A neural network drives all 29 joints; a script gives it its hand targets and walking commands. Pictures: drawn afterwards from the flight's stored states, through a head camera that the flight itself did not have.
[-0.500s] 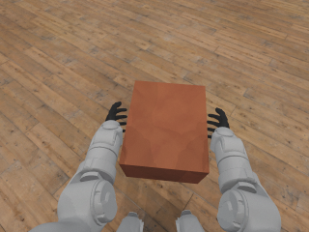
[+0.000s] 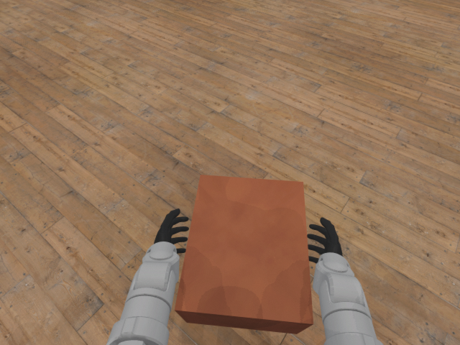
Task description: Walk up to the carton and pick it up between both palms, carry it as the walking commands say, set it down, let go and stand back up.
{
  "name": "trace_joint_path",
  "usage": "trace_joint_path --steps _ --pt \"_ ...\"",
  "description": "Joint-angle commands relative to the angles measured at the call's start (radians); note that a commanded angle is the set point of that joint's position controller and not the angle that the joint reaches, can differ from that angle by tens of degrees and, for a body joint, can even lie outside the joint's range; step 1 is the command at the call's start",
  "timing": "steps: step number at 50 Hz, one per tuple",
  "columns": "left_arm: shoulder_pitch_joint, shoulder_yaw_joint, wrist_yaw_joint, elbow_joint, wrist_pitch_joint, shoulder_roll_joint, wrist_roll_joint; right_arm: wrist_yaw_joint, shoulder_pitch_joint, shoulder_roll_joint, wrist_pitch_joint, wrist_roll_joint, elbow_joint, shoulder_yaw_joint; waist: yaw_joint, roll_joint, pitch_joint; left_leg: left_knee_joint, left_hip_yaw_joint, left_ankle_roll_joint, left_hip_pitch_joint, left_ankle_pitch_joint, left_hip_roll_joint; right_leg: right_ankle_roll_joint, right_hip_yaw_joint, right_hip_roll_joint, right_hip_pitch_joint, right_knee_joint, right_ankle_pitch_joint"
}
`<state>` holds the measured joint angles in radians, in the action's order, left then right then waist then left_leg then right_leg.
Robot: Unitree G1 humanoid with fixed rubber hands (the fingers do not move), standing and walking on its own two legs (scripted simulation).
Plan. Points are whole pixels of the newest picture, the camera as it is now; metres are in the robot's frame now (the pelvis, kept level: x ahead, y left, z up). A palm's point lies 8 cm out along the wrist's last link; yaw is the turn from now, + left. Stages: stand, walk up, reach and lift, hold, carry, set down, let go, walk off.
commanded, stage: reach and lift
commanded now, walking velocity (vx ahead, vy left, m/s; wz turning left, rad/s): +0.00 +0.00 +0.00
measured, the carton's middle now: (246, 250) +0.35 -0.02 -0.11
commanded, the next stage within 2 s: hold in 1.62 s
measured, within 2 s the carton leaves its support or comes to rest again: neither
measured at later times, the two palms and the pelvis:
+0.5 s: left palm (154, 245) +0.29 +0.14 +0.05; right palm (349, 257) +0.27 -0.17 +0.05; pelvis -0.02 +0.00 +0.02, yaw +0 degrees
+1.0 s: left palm (144, 246) +0.28 +0.15 +0.07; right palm (351, 247) +0.28 -0.17 +0.07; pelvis -0.01 +0.00 +0.02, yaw +0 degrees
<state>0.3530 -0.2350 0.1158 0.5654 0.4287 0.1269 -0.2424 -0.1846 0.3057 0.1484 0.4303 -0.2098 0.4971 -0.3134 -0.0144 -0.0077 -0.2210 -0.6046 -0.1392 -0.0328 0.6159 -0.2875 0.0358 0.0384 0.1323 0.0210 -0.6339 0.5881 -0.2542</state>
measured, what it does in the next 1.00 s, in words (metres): stands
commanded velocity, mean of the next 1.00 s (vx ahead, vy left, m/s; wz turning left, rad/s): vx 0.00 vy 0.00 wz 0.00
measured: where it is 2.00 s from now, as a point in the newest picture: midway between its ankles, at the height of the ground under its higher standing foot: outside the picture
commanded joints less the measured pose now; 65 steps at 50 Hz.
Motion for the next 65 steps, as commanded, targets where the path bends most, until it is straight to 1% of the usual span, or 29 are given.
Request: trace_joint_path --steps 1,2,4,6,10,12,15,16,17,20,22,25,26,32,37,39,41,42,43,48,53,56,57,61,63,65 --pt "0.412 0.505 -0.387 -0.034 -0.035 0.975 0.187 0.438 0.522 0.947 -0.021 0.185 -0.048 0.607 -0.012 0.012 -0.455 0.067 0.082 0.003 -0.348 0.570 0.077 -0.008 -0.100 0.094 0.414 -0.068 0.582" --pt "0.405 0.501 -0.389 -0.043 -0.031 0.965 0.186 0.439 0.521 0.950 -0.015 0.189 -0.057 0.614 -0.006 0.022 -0.441 0.081 0.083 0.008 -0.352 0.552 0.077 -0.005 -0.098 0.090 0.438 -0.079 0.580" --pt "0.392 0.486 -0.392 -0.045 -0.017 0.950 0.183 0.442 0.510 0.956 0.004 0.185 -0.052 0.608 -0.006 0.037 -0.385 0.113 0.086 0.015 -0.381 0.517 0.077 0.003 -0.102 0.088 0.451 -0.105 0.547" --pt "0.402 0.478 -0.396 -0.059 0.001 0.938 0.182 0.446 0.503 0.967 0.026 0.177 -0.044 0.594 -0.008 0.036 -0.332 0.142 0.092 0.020 -0.391 0.462 0.077 0.009 -0.103 0.084 0.470 -0.124 0.503" --pt "0.436 0.471 -0.405 -0.095 0.042 0.929 0.180 0.453 0.525 0.988 0.073 0.189 -0.057 0.592 0.000 0.015 -0.244 0.185 0.097 0.031 -0.403 0.348 0.079 0.005 -0.105 0.077 0.509 -0.161 0.406" --pt "0.467 0.474 -0.410 -0.121 0.066 0.928 0.188 0.457 0.546 0.985 0.101 0.198 -0.066 0.592 -0.003 0.000 -0.195 0.202 0.098 0.034 -0.414 0.292 0.079 0.002 -0.111 0.078 0.513 -0.178 0.344" --pt "0.496 0.472 -0.418 -0.112 0.103 0.947 0.198 0.462 0.585 0.972 0.138 0.199 -0.075 0.576 -0.011 -0.006 -0.126 0.225 0.093 0.036 -0.427 0.215 0.074 -0.005 -0.125 0.082 0.507 -0.198 0.253" --pt "0.517 0.478 -0.420 -0.126 0.111 0.954 0.207 0.465 0.601 0.975 0.148 0.203 -0.083 0.576 -0.015 -0.007 -0.121 0.230 0.093 0.036 -0.435 0.196 0.073 -0.006 -0.130 0.085 0.513 -0.201 0.231" --pt "0.527 0.465 -0.422 -0.115 0.121 0.956 0.206 0.468 0.614 0.969 0.160 0.198 -0.078 0.563 -0.017 -0.005 -0.094 0.238 0.092 0.036 -0.432 0.172 0.071 -0.007 -0.133 0.085 0.506 -0.207 0.203" --pt "0.581 0.477 -0.429 -0.124 0.141 0.984 0.224 0.478 0.661 0.975 0.182 0.205 -0.095 0.559 -0.029 -0.001 -0.109 0.250 0.090 0.031 -0.465 0.157 0.068 -0.010 -0.142 0.091 0.523 -0.214 0.177" --pt "0.609 0.467 -0.431 -0.115 0.150 0.989 0.230 0.483 0.674 0.968 0.195 0.198 -0.078 0.539 -0.039 0.006 -0.108 0.259 0.092 0.027 -0.469 0.147 0.064 -0.011 -0.147 0.089 0.537 -0.217 0.165" --pt "0.639 0.445 -0.440 -0.096 0.160 0.987 0.232 0.488 0.697 0.980 0.206 0.193 -0.065 0.525 -0.041 0.018 -0.136 0.270 0.102 0.025 -0.481 0.152 0.064 -0.004 -0.151 0.084 0.573 -0.225 0.173" --pt "0.656 0.439 -0.442 -0.098 0.162 0.983 0.232 0.490 0.704 0.988 0.210 0.194 -0.061 0.522 -0.039 0.021 -0.150 0.274 0.106 0.025 -0.498 0.161 0.065 -0.003 -0.150 0.082 0.579 -0.231 0.180" --pt "0.652 0.409 -0.445 -0.097 0.192 0.986 0.221 0.504 0.762 1.002 0.235 0.222 -0.076 0.539 0.001 0.015 -0.163 0.304 0.115 0.020 -0.543 0.191 0.066 0.003 -0.144 0.077 0.624 -0.264 0.195" --pt "0.626 0.328 -0.450 -0.037 0.221 0.970 0.184 0.517 0.743 0.989 0.259 0.189 -0.009 0.485 0.016 0.027 -0.032 0.338 0.117 0.027 -0.533 0.119 0.067 0.002 -0.135 0.068 0.593 -0.304 0.115" --pt "0.636 0.316 -0.453 -0.047 0.227 0.962 0.178 0.523 0.740 0.996 0.264 0.186 0.001 0.473 0.018 0.032 -0.013 0.343 0.120 0.029 -0.540 0.095 0.069 0.001 -0.129 0.065 0.586 -0.315 0.085" --pt "0.632 0.320 -0.455 -0.061 0.233 0.971 0.180 0.526 0.747 0.996 0.264 0.189 -0.013 0.477 0.023 0.027 -0.014 0.343 0.120 0.028 -0.549 0.106 0.069 -0.003 -0.127 0.064 0.595 -0.317 0.095" --pt "0.639 0.325 -0.454 -0.079 0.236 0.969 0.180 0.527 0.742 0.991 0.265 0.187 -0.014 0.472 0.021 0.020 -0.013 0.344 0.121 0.025 -0.552 0.109 0.070 -0.005 -0.127 0.065 0.599 -0.318 0.101" --pt "0.642 0.334 -0.454 -0.100 0.237 0.970 0.185 0.528 0.742 0.992 0.265 0.191 -0.024 0.480 0.022 0.027 -0.015 0.343 0.119 0.025 -0.556 0.115 0.069 -0.007 -0.126 0.066 0.603 -0.317 0.108" --pt "0.629 0.388 -0.444 -0.184 0.247 0.982 0.205 0.527 0.720 0.980 0.265 0.198 -0.083 0.515 0.017 0.019 -0.034 0.336 0.110 0.015 -0.575 0.154 0.067 -0.015 -0.127 0.072 0.623 -0.305 0.153" --pt "0.612 0.419 -0.435 -0.226 0.252 0.974 0.213 0.523 0.712 0.980 0.257 0.205 -0.134 0.551 0.031 0.020 -0.060 0.326 0.111 0.009 -0.577 0.180 0.068 -0.016 -0.121 0.076 0.637 -0.291 0.180" --pt "0.584 0.446 -0.435 -0.246 0.255 0.970 0.222 0.515 0.677 0.986 0.254 0.205 -0.164 0.571 0.033 0.015 -0.108 0.319 0.112 0.004 -0.593 0.248 0.070 -0.013 -0.117 0.078 0.659 -0.281 0.256" --pt "0.570 0.457 -0.436 -0.250 0.256 0.974 0.228 0.511 0.658 0.991 0.254 0.207 -0.177 0.581 0.031 0.021 -0.124 0.316 0.112 0.002 -0.601 0.278 0.070 -0.010 -0.116 0.079 0.668 -0.278 0.292" --pt "0.504 0.496 -0.431 -0.292 0.267 0.978 0.240 0.496 0.558 0.980 0.263 0.204 -0.210 0.596 0.016 0.006 -0.166 0.315 0.101 -0.010 -0.647 0.414 0.070 -0.007 -0.112 0.084 0.698 -0.274 0.442" --pt "0.459 0.498 -0.427 -0.296 0.272 0.978 0.238 0.490 0.521 0.964 0.270 0.200 -0.224 0.599 0.014 0.010 -0.153 0.319 0.096 -0.014 -0.660 0.461 0.069 -0.005 -0.111 0.087 0.697 -0.278 0.479" --pt "0.411 0.495 -0.422 -0.296 0.278 0.978 0.230 0.486 0.501 0.950 0.274 0.202 -0.250 0.608 0.019 0.003 -0.130 0.324 0.094 -0.016 -0.662 0.494 0.070 -0.002 -0.108 0.087 0.701 -0.283 0.497"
